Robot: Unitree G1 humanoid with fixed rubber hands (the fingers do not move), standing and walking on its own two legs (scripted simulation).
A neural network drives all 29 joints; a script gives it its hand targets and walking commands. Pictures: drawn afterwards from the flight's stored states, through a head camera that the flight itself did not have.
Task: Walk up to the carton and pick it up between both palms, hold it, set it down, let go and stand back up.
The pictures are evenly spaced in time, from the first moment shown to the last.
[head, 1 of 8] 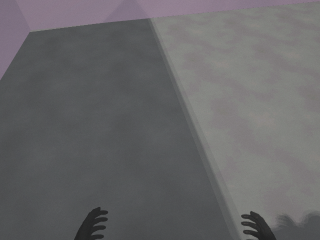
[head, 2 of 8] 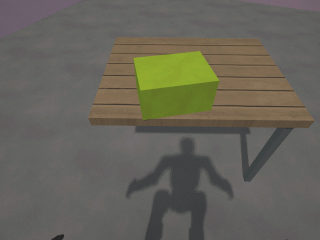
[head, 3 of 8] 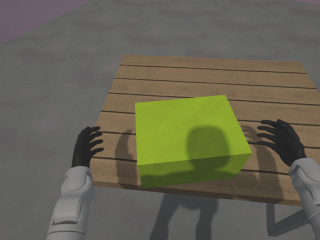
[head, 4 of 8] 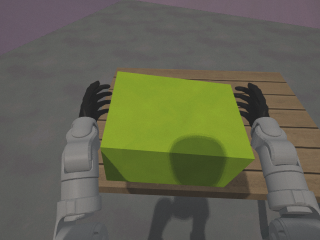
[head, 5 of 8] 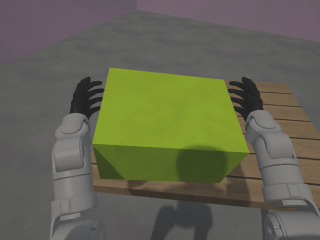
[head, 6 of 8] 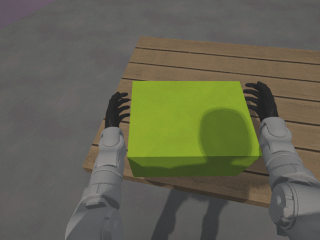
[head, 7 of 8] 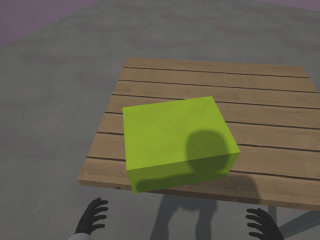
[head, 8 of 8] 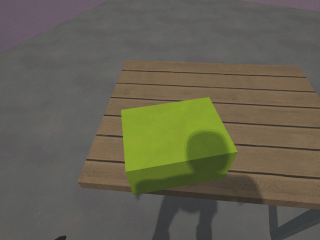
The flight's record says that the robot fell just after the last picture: no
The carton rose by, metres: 0.19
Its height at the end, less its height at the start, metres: +0.00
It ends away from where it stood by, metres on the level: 0.05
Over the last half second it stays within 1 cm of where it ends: yes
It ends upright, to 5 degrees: yes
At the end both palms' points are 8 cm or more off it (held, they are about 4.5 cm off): yes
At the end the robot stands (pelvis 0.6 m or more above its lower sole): yes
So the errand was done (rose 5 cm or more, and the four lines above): yes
